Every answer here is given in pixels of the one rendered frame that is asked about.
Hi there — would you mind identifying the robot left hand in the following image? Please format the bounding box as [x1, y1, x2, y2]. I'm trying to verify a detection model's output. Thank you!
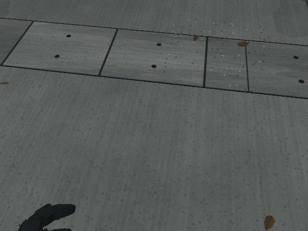
[18, 203, 76, 231]

